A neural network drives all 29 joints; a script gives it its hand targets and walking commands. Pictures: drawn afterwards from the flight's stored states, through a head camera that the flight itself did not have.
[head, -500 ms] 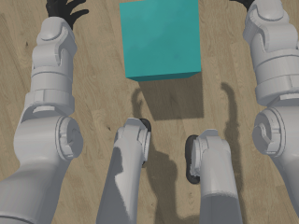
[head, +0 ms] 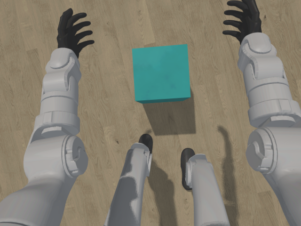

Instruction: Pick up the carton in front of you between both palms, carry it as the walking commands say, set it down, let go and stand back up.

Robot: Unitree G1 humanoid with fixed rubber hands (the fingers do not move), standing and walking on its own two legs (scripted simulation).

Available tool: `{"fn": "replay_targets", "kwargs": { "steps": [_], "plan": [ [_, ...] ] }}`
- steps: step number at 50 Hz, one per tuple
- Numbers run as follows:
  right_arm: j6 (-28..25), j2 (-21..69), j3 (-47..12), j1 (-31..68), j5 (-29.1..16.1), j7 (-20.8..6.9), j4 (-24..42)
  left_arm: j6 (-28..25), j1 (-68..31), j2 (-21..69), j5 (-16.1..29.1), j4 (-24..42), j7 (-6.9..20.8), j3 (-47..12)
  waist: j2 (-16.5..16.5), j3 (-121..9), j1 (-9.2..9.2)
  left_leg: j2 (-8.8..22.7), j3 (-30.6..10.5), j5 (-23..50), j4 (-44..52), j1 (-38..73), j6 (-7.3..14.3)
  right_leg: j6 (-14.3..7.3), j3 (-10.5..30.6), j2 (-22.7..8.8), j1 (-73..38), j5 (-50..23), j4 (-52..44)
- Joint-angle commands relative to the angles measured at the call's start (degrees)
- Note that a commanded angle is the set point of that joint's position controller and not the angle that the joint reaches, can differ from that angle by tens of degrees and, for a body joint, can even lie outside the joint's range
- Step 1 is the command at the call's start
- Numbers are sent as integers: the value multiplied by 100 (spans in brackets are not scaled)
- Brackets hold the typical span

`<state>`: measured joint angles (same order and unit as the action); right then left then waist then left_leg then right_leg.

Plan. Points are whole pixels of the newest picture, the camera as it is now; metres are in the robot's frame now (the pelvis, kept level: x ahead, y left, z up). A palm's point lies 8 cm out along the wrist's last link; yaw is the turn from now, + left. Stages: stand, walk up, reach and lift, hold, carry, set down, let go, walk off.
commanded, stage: let go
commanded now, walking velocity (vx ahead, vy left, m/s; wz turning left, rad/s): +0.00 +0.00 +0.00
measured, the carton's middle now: (161, 78) +0.51 +0.07 -0.50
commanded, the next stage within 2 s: stand in 1.34 s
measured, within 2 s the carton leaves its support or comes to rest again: neither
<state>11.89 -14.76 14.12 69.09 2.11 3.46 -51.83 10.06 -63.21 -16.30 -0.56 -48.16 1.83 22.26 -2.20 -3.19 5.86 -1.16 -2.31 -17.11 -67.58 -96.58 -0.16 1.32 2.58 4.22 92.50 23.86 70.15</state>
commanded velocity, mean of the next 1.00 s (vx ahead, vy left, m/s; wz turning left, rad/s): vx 0.00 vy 0.00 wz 0.00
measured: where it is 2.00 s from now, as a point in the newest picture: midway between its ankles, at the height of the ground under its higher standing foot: (165, 168)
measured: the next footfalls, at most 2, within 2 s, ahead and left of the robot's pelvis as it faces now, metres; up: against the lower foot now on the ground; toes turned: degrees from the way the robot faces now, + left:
none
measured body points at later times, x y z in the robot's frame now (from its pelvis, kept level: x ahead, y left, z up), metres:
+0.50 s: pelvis +0.06 +0.02 +0.11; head +0.25 +0.03 +0.51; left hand +0.35 +0.28 +0.00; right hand +0.41 -0.16 +0.00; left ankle +0.09 +0.11 -0.59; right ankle +0.05 -0.12 -0.59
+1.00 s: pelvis +0.09 -0.02 +0.15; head +0.12 -0.02 +0.60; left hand +0.26 +0.22 +0.07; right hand +0.28 -0.25 +0.07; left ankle +0.09 +0.11 -0.59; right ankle +0.05 -0.12 -0.59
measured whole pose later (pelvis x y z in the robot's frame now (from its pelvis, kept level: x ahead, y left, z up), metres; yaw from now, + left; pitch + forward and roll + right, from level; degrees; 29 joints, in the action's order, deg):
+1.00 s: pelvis +0.09 -0.02 +0.15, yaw +2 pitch -1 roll +1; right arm 4.5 -12.0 2.5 -12.9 0.4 -3.0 -25.3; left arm 5.2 13.0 -12.5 -0.2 -24.4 4.5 2.4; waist -1.4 3.9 0.3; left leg -1.2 -2.9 -12.3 -23.9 -10.5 -0.9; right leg -1.6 3.2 1.9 6.6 17.9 25.8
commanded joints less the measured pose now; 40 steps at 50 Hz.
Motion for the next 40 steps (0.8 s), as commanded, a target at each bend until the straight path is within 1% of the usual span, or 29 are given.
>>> {"fn": "replay_targets", "kwargs": {
  "steps": [1, 3, 6, 9, 12, 16, 21, 25, 29, 34, 40],
  "plan": [
    [-110, -297, 130, 738, 230, 52, 709, -137, -648, -701, -219, 666, 120, 63, -82, -5845, 172, -161, 498, 2454, 544, 4731, -152, 180, -411, 189, -2550, -1616, -1036],
    [-100, -122, 159, 208, 379, 138, 971, -146, -165, -704, -369, 839, 222, 20, -58, -5986, 143, -171, 491, 2673, 736, 5091, -116, 204, -383, 193, -2965, -1890, -1262],
    [-118, 169, 128, -713, 502, 264, 1547, -174, 694, -700, -540, 1201, 372, -153, 36, -5970, 116, -176, 434, 2965, 1043, 5742, -53, 233, -345, 191, -3424, -2156, -1610],
    [-228, 307, -5, -1434, 473, 308, 2116, -262, 1364, -664, -542, 1605, 447, -379, 181, -5595, 97, -132, 302, 3136, 1352, 6473, -23, 234, -344, 176, -3427, -2033, -1965],
    [-367, 311, -135, -2058, 385, 263, 2457, -359, 1960, -563, -434, 1876, 474, -615, 313, -5019, 60, -60, 167, 3110, 1655, 7120, -30, 206, -384, 148, -3302, -1700, -2309],
    [-576, 314, -227, -3048, 321, 108, 2457, -510, 2964, -335, -250, 1924, 483, -864, 359, -4343, -30, 29, 1, 3049, 2009, 7708, -47, 136, -418, 97, -3365, -1406, -2665],
    [-835, 294, -300, -4308, 290, -81, 2270, -732, 4218, -145, -64, 1975, 425, -1124, 412, -3715, -159, 101, -186, 3277, 2410, 8329, -59, 46, -355, 37, -3752, -1329, -3060],
    [-1031, 217, -397, -5160, 221, -200, 2280, -907, 5084, -87, 33, 2183, 340, -1325, 485, -3176, -240, 113, -232, 3294, 2766, 8696, -94, -29, -281, -6, -4346, -1335, -3418],
    [-1189, 145, -538, -5909, 134, -305, 2433, -1042, 5913, -38, 104, 2440, 266, -1519, 497, -2539, -270, 87, -165, 2998, 3186, 8858, -124, -75, -219, -62, -5248, -1414, -3795],
    [-1303, 37, -698, -6766, 52, -407, 2675, -1110, 6852, -6, 150, 2768, 216, -1729, 342, -1710, -294, -4, 6, 2504, 3762, 9001, -136, -72, -168, -120, -6556, -1645, -4274],
    [-1225, -28, -880, -7576, -52, -498, 2913, -987, 7320, -94, 178, 2902, 222, -1858, -42, -563, -470, -118, 174, 1864, 4261, 9258, -114, 0, -88, -249, -7486, -1814, -4854]
  ]
}}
